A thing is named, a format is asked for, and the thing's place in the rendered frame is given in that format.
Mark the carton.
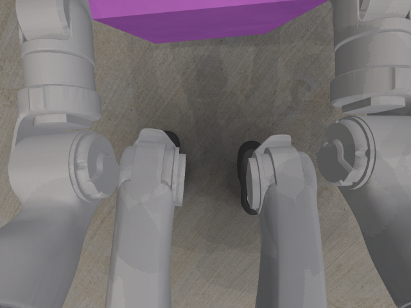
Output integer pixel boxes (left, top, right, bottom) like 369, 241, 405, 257
88, 0, 329, 44

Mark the robot right thigh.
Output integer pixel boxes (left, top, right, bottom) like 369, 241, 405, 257
246, 146, 328, 308

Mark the right robot shin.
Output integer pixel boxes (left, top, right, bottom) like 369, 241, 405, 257
247, 135, 317, 210

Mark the robot right forearm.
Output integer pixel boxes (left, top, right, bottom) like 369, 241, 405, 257
330, 0, 411, 116

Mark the right robot upper arm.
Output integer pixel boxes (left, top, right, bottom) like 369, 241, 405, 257
317, 115, 411, 308

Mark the left robot upper arm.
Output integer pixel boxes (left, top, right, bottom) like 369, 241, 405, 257
0, 130, 120, 308

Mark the robot left forearm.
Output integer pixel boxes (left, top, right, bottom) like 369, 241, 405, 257
8, 0, 102, 185

